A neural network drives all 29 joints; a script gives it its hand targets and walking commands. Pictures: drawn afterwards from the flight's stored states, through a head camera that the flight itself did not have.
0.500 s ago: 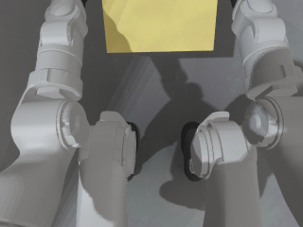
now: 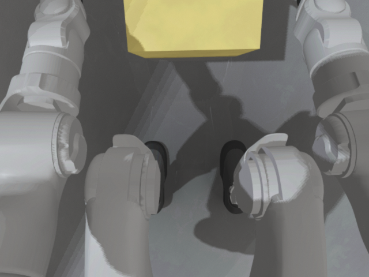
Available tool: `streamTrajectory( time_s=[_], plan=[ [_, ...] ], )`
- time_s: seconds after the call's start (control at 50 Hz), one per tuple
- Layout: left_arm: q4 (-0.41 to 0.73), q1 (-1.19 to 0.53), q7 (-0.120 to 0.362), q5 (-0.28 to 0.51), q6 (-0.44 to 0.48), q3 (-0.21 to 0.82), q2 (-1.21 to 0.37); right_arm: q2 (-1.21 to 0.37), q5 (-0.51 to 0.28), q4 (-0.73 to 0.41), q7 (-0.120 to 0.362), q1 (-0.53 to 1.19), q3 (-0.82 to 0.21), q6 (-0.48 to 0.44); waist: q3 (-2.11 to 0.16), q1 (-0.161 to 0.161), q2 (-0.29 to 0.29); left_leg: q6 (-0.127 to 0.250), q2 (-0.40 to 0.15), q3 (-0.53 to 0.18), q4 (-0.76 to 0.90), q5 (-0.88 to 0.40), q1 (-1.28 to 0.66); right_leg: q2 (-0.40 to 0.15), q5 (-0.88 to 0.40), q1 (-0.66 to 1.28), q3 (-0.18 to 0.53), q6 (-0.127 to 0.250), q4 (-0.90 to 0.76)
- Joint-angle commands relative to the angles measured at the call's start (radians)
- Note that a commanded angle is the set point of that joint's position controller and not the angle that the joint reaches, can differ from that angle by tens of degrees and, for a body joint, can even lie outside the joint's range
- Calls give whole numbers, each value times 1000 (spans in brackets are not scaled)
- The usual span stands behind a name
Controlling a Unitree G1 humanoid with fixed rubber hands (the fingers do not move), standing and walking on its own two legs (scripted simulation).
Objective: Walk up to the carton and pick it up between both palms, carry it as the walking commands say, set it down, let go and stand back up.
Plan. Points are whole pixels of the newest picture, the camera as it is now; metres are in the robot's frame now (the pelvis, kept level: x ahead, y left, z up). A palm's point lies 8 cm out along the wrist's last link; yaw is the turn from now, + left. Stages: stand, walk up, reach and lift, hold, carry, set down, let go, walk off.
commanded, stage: set down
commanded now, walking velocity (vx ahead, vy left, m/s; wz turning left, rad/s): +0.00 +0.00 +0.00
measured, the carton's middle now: out of the picture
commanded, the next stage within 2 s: let go in 1.66 s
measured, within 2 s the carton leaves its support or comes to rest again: neither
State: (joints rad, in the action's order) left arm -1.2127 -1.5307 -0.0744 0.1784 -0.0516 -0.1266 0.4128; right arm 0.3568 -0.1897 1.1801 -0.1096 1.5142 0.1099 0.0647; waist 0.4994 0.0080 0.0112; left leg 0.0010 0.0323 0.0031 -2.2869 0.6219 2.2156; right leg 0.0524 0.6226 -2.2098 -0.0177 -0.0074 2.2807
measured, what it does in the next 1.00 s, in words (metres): rises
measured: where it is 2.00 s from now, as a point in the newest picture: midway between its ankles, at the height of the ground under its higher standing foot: (193, 188)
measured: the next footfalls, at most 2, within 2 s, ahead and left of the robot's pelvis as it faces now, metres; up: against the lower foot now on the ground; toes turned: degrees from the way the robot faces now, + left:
none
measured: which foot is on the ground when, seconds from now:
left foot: down 0.00-1.00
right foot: down 0.00-1.00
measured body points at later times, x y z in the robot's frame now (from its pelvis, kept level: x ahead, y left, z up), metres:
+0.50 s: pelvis +0.00 +0.00 +0.03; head +0.36 +0.01 +0.29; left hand +0.58 +0.21 -0.11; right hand +0.58 -0.17 -0.11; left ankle +0.11 +0.11 -0.32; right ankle +0.11 -0.11 -0.32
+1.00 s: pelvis +0.01 +0.00 +0.14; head +0.35 +0.01 +0.44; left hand +0.58 +0.22 +0.04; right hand +0.58 -0.18 +0.03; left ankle +0.10 +0.11 -0.32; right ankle +0.11 -0.11 -0.32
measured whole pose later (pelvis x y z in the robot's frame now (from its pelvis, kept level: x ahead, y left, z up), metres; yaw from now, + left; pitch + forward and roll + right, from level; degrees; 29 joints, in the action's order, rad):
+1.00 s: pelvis +0.01 +0.00 +0.14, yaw +0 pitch +47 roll -1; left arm -0.94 -1.31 -0.03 0.10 -0.19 -0.23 0.38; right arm 0.31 -0.09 0.90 -0.10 1.30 0.24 0.20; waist 0.03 0.00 0.01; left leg 0.00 0.04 -0.01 -1.75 0.52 2.04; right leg 0.05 0.53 -2.03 0.00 0.00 1.74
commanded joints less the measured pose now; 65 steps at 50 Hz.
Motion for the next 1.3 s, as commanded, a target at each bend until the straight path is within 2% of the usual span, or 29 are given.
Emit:
streamTrajectory(
  time_s=[0.0,0.06,0.14,0.26,0.32,0.48,0.72,1.0,1.28],
  plan=[
    [54,-281,15,29,9,17,123,122,-16,-68,9,291,-4,-10,-1084,2,-10,-22,-21,-15,167,-323,-443,-16,-318,450,25,-12,-171],
    [29,-290,29,34,1,25,122,136,-7,-36,22,292,10,-3,-1039,-9,-7,-22,-26,-19,173,-281,-424,-22,-275,429,20,-9,-177],
    [39,-316,31,38,-1,30,138,149,-3,-32,28,317,18,-4,-1060,-5,-13,-19,-28,-25,173,-293,-464,-22,-269,438,14,-8,-172],
    [194,-350,-12,52,-8,32,189,166,-35,-174,-8,336,5,1,-1460,13,-33,-13,-11,-5,182,-457,-703,-7,-400,607,-16,-7,-174],
    [229,-312,-26,45,-24,25,196,164,-32,-228,-24,302,10,19,-1576,21,-30,-11,-4,11,204,-481,-735,0,-424,649,-23,-7,-196],
    [217,-198,-14,14,-57,-5,127,126,34,-228,-20,179,74,48,-1477,-11,-29,-14,3,19,308,-424,-620,5,-386,562,-26,-6,-301],
    [285,-161,8,-46,-97,-63,124,107,67,-295,-1,144,110,90,-1537,3,-29,-11,18,22,500,-381,-697,18,-329,630,-33,-4,-484],
    [414,-18,50,-91,-130,-123,108,74,112,-426,19,9,147,122,-1673,2,-23,-24,37,26,742,-526,-862,38,-492,848,-23,-20,-727],
    [387,50,90,-132,-118,-162,89,41,145,-417,47,-64,184,115,-1601,2,-21,-27,34,17,1042,-578,-1037,22,-554,1033,-3,-29,-1036]
  ],
)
